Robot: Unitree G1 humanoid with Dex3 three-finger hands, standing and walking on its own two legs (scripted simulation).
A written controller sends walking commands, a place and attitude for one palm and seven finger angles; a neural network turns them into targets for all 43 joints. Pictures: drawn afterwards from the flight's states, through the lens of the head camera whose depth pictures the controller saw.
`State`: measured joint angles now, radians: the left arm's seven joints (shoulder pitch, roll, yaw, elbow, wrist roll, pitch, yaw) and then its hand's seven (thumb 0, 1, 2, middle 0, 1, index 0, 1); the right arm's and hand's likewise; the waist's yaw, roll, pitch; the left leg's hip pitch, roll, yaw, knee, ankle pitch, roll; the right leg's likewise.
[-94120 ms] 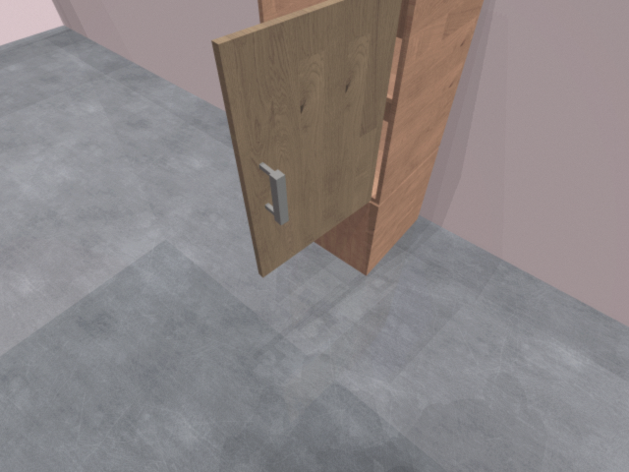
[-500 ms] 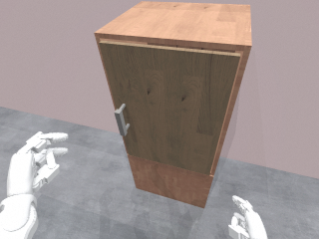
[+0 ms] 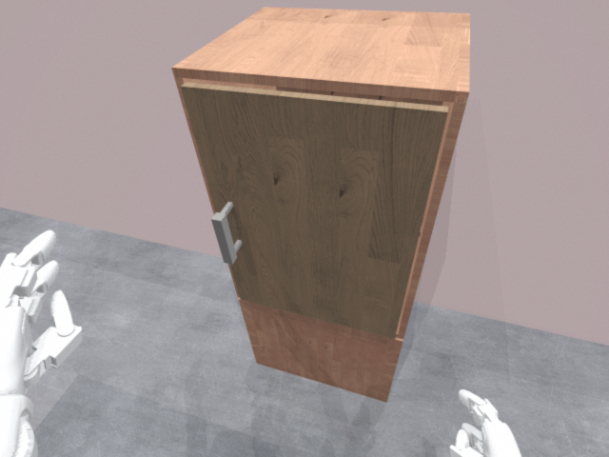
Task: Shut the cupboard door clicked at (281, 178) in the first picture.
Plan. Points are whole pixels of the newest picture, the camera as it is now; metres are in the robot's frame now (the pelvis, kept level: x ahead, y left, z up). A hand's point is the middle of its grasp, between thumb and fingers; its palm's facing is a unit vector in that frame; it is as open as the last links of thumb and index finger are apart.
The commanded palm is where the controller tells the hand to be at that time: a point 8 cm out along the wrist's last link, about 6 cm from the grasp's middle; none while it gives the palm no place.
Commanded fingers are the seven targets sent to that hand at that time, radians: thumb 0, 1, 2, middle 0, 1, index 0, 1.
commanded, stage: draw the hand back to the body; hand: left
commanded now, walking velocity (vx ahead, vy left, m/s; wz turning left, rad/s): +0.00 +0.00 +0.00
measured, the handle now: (229, 232) +0.55 +0.24 -0.06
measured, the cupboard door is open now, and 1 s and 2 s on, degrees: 0 0 0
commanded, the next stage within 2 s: step back with the hand held close in 0.04 s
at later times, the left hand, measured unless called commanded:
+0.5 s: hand (54, 332) +0.18 +0.28 +0.16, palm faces +0.36 -0.79 -0.50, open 7.4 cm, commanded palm +0.13 +0.32 +0.17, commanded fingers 0.00 0.90 0.90 -0.20 -0.30 -0.20 -0.30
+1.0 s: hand out of the picture +0.06 +0.32 +0.17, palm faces +0.48 -0.74 -0.47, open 7.4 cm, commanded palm +0.00 +0.35 +0.17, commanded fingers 0.00 0.90 0.90 -0.20 -0.30 -0.20 -0.30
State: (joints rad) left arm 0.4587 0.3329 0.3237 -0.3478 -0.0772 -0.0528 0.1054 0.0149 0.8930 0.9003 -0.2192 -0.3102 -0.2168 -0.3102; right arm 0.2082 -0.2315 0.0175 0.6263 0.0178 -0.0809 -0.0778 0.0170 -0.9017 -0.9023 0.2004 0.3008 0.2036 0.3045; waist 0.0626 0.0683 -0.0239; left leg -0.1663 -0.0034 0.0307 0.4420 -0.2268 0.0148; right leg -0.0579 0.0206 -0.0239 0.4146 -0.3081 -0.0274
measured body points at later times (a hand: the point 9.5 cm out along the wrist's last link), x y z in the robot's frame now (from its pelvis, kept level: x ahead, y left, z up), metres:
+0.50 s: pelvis -0.02 +0.02 +0.00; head -0.02 +0.00 +0.45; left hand +0.16 +0.32 +0.18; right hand +0.15 -0.23 -0.09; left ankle +0.01 +0.11 -0.74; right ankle -0.05 -0.10 -0.74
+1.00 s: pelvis -0.12 +0.05 -0.02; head -0.11 +0.06 +0.43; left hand +0.03 +0.36 +0.19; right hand +0.06 -0.18 -0.10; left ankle +0.01 +0.11 -0.74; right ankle -0.11 -0.09 -0.74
